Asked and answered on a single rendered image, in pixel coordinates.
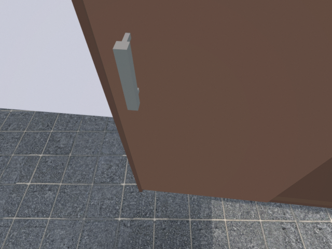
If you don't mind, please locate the wardrobe door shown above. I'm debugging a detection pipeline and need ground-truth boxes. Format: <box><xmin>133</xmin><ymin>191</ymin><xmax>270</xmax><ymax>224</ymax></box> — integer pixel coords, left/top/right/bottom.
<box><xmin>83</xmin><ymin>0</ymin><xmax>332</xmax><ymax>202</ymax></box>
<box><xmin>276</xmin><ymin>157</ymin><xmax>332</xmax><ymax>202</ymax></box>

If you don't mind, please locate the handle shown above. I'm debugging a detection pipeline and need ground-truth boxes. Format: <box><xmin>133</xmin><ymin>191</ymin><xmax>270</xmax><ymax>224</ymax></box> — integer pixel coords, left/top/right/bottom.
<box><xmin>113</xmin><ymin>33</ymin><xmax>140</xmax><ymax>110</ymax></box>

